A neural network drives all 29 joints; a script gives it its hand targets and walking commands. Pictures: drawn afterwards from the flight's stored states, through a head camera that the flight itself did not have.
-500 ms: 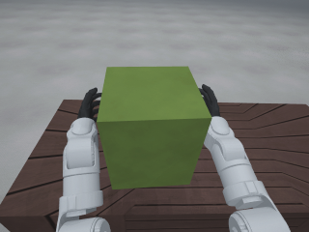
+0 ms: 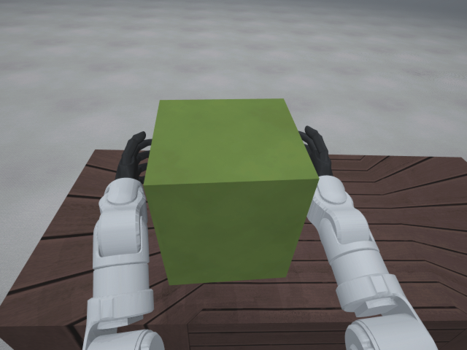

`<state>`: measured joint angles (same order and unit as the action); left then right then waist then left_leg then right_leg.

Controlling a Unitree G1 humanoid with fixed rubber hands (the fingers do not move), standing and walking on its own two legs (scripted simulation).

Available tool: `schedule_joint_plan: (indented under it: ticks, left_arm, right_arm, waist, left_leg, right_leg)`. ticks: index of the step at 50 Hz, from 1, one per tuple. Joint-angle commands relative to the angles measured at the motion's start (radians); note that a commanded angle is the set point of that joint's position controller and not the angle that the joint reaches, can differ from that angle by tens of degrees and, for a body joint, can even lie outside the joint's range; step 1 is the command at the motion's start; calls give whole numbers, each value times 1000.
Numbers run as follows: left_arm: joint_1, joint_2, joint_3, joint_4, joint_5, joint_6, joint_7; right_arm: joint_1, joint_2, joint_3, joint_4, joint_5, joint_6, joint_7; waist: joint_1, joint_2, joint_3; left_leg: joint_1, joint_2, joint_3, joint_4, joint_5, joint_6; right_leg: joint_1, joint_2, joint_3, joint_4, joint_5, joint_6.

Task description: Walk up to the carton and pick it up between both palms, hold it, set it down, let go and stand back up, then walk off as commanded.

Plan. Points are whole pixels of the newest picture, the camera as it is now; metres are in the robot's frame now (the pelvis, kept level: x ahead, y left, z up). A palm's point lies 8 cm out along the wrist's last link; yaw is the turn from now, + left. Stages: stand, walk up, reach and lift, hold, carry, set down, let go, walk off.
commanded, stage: hold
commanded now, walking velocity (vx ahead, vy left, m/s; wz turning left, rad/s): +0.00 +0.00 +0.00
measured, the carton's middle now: (225, 192) +0.37 +0.01 +0.14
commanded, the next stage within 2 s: none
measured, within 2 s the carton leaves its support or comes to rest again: neither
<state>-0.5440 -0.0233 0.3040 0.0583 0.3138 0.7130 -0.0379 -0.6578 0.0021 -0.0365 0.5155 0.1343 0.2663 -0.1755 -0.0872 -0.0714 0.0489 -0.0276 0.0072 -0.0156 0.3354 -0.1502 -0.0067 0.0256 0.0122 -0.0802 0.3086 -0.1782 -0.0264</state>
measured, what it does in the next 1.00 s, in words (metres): stands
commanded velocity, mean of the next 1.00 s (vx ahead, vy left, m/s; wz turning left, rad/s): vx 0.00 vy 0.00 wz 0.00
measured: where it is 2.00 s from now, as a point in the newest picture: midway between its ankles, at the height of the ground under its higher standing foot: outside the picture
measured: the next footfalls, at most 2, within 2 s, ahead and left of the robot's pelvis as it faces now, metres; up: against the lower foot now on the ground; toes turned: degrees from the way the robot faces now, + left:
none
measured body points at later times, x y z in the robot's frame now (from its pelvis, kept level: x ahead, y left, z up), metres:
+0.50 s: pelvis +0.00 +0.00 +0.00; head -0.05 +0.03 +0.45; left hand +0.37 +0.17 +0.18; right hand +0.37 -0.13 +0.19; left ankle +0.03 +0.12 -0.75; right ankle +0.01 -0.10 -0.75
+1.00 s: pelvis +0.00 +0.00 +0.00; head -0.05 +0.03 +0.45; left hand +0.37 +0.17 +0.18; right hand +0.37 -0.14 +0.19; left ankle +0.03 +0.12 -0.75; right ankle +0.01 -0.10 -0.75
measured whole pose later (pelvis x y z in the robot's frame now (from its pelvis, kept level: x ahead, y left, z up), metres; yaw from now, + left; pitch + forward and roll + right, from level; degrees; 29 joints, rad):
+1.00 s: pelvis +0.00 +0.00 +0.00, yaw +0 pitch -10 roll +0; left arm -0.56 -0.03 0.32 0.08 0.33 0.72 -0.06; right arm -0.66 0.00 -0.04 0.53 0.13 0.27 -0.18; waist -0.08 -0.07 0.06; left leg -0.01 0.01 0.00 0.33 -0.14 0.00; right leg 0.04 0.01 -0.08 0.30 -0.17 -0.02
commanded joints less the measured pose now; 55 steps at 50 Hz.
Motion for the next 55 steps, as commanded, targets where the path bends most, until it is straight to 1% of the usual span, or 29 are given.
schedule_joint_plan:
  ticks: [1, 5, 6, 8, 9, 10, 12, 18, 19, 23, 25, 26, 27, 28, 31, 32, 34, 35, 36, 38, 40, 42, 44, 46, 47, 48, 49, 54, 55]
  left_arm:
    - [-710, -503, -561, -173, -173, -84, -112]
    - [-688, -460, -472, -101, -119, -55, -134]
    - [-706, -456, -474, -105, -109, -64, -133]
    - [-708, -487, -510, -124, -133, -63, -139]
    - [-691, -494, -505, -104, -124, -59, -140]
    - [-675, -498, -528, -154, -144, -67, -136]
    - [-734, -534, -579, -200, -168, -82, -122]
    - [-688, -492, -520, -130, -121, -62, -119]
    - [-669, -497, -514, -140, -122, -60, -124]
    - [-712, -501, -526, -130, -146, -63, -124]
    - [-750, -520, -564, -184, -159, -75, -117]
    - [-705, -529, -583, -180, -173, -74, -114]
    - [-652, -506, -565, -148, -168, -67, -121]
    - [-708, -505, -559, -149, -162, -74, -117]
    - [-726, -498, -538, -148, -160, -69, -122]
    - [-710, -472, -482, -71, -117, -62, -121]
    - [-689, -488, -490, -104, -117, -58, -130]
    - [-717, -496, -525, -102, -147, -71, -129]
    - [-670, -522, -550, -124, -154, -69, -125]
    - [-731, -535, -579, -196, -179, -87, -112]
    - [-713, -494, -543, -162, -158, -79, -114]
    - [-692, -458, -465, -64, -110, -62, -129]
    - [-719, -457, -455, -72, -108, -65, -137]
    - [-719, -499, -491, -77, -120, -68, -137]
    - [-692, -526, -506, -85, -130, -64, -132]
    - [-698, -520, -543, -125, -159, -72, -130]
    - [-717, -508, -524, -130, -156, -76, -125]
    - [-661, -518, -561, -147, -158, -68, -120]
    - [-670, -521, -559, -185, -159, -71, -124]
  right_arm:
    - [-707, 569, 417, -353, 93, -61, 72]
    - [-704, 526, 372, -257, 62, -44, 77]
    - [-675, 550, 362, -230, 52, -42, 78]
    - [-681, 532, 342, -244, 52, -49, 76]
    - [-719, 563, 370, -280, 52, -51, 75]
    - [-706, 551, 406, -356, 90, -60, 72]
    - [-723, 565, 413, -335, 96, -65, 77]
    - [-657, 528, 367, -225, 60, -47, 84]
    - [-674, 533, 382, -282, 63, -52, 82]
    - [-719, 520, 361, -288, 57, -56, 81]
    - [-735, 554, 397, -325, 70, -69, 88]
    - [-715, 538, 408, -341, 73, -75, 83]
    - [-689, 530, 410, -350, 68, -64, 73]
    - [-663, 538, 374, -277, 49, -49, 76]
    - [-706, 536, 357, -302, 49, -65, 86]
    - [-704, 498, 310, -203, 32, -47, 90]
    - [-764, 550, 374, -317, 42, -69, 88]
    - [-784, 569, 391, -343, 49, -74, 82]
    - [-743, 548, 392, -358, 60, -71, 76]
    - [-738, 567, 427, -375, 94, -74, 71]
    - [-680, 524, 382, -280, 68, -55, 72]
    - [-676, 534, 355, -219, 40, -37, 77]
    - [-674, 543, 316, -175, 19, -39, 91]
    - [-718, 551, 340, -235, 41, -57, 90]
    - [-802, 560, 373, -316, 72, -75, 86]
    - [-750, 555, 389, -342, 71, -77, 78]
    - [-756, 571, 402, -306, 74, -71, 76]
    - [-658, 531, 371, -286, 65, -56, 71]
    - [-672, 547, 386, -335, 72, -67, 74]
  waist:
    - [-9, 122, -484]
    - [4, 71, -328]
    - [13, 68, -313]
    - [-32, 101, -336]
    - [7, 59, -349]
    - [-6, 61, -433]
    - [-18, 121, -441]
    - [-6, 117, -341]
    - [9, 99, -372]
    - [-17, 110, -381]
    - [8, 127, -438]
    - [-12, 129, -462]
    - [-15, 78, -423]
    - [-40, 98, -374]
    - [-10, 93, -386]
    - [-16, 98, -310]
    - [22, 59, -409]
    - [13, 39, -425]
    - [-18, 86, -435]
    - [-15, 99, -522]
    - [-26, 139, -424]
    - [10, 69, -324]
    - [-3, 68, -299]
    - [-7, 78, -328]
    - [24, 77, -414]
    - [-11, 83, -430]
    - [12, 71, -460]
    - [-44, 122, -383]
    - [-19, 111, -429]
  left_leg:
    - [164, -32, 25, 8, 295, -8]
    - [103, -43, 48, -35, 111, 19]
    - [81, -36, 44, -50, 117, 22]
    - [126, -33, 43, -29, 192, -3]
    - [109, -36, 43, -36, 152, 17]
    - [159, -34, 33, -12, 254, 5]
    - [174, -27, 25, 8, 309, -16]
    - [132, -35, 46, -32, 160, -5]
    - [149, -34, 45, -23, 224, 3]
    - [116, -28, 45, -36, 170, -3]
    - [171, -29, 35, -4, 259, -14]
    - [195, -25, 29, 7, 322, -20]
    - [180, -36, 41, 4, 281, -4]
    - [174, -29, 35, -20, 227, -10]
    - [126, -23, 38, -27, 163, 4]
    - [85, -23, 37, -68, 72, 9]
    - [104, -36, 48, -45, 126, 32]
    - [105, -36, 42, -28, 153, 21]
    - [144, -32, 41, -20, 213, 4]
    - [195, -30, 22, 9, 309, -10]
    - [147, -31, 31, -16, 220, -13]
    - [77, -43, 50, -55, 88, 24]
    - [66, -31, 59, -78, 34, 23]
    - [87, -26, 46, -52, 107, 8]
    - [130, -29, 48, -32, 194, 11]
    - [150, -36, 45, -16, 230, 0]
    - [159, -34, 47, -18, 236, 8]
    - [173, -24, 33, -3, 274, -22]
    - [177, -29, 37, 10, 318, -11]
  right_leg:
    - [71, 18, -7, -26, 290, 70]
    - [42, 1, -4, -55, 161, 69]
    - [52, 1, -9, -49, 168, 68]
    - [51, 11, -11, -48, 208, 63]
    - [59, 16, -14, -48, 168, 71]
    - [88, 23, -15, -31, 286, 75]
    - [52, 30, -11, -33, 229, 64]
    - [23, 13, -13, -49, 143, 56]
    - [46, 18, -20, -40, 196, 60]
    - [59, 16, -19, -43, 174, 58]
    - [29, 27, -20, -39, 187, 57]
    - [46, 27, -22, -34, 262, 57]
    - [65, 26, -17, -39, 283, 69]
    - [18, 20, -15, -42, 227, 67]
    - [32, 16, -21, -46, 145, 60]
    - [23, 10, -17, -58, 87, 61]
    - [69, 9, -16, -45, 161, 69]
    - [69, 14, -25, -37, 186, 75]
    - [80, 12, -14, -34, 269, 74]
    - [73, 24, -7, -23, 320, 77]
    - [45, 12, -2, -33, 248, 70]
    - [57, 7, -9, -56, 137, 70]
    - [32, 0, -12, -59, 92, 62]
    - [38, 13, -22, -50, 118, 63]
    - [49, 22, -26, -47, 161, 69]
    - [63, 19, -14, -39, 250, 70]
    - [68, 21, -15, -33, 257, 72]
    - [45, 21, -11, -45, 247, 64]
    - [77, 27, -14, -36, 283, 66]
